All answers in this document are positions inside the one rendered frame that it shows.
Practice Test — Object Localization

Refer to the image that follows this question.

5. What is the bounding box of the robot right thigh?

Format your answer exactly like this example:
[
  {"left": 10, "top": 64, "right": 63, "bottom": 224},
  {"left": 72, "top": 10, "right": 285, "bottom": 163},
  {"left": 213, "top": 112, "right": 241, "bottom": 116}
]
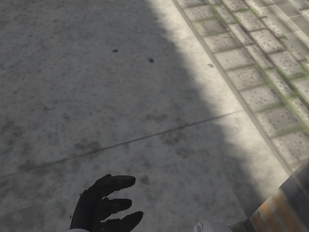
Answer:
[{"left": 193, "top": 221, "right": 233, "bottom": 232}]

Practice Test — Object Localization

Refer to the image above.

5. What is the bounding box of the left robot hand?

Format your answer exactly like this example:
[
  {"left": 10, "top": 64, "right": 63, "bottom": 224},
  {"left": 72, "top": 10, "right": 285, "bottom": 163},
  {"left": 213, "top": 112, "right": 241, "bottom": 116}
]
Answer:
[{"left": 70, "top": 174, "right": 144, "bottom": 232}]

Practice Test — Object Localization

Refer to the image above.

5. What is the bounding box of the right robot shin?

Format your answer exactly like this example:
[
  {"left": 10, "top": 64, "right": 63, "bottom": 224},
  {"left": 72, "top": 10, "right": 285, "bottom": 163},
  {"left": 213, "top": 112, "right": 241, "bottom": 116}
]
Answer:
[{"left": 203, "top": 217, "right": 217, "bottom": 224}]

